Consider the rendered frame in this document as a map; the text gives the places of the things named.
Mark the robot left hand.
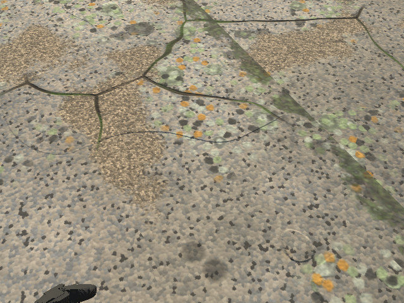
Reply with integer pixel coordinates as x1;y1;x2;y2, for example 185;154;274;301
34;284;97;303

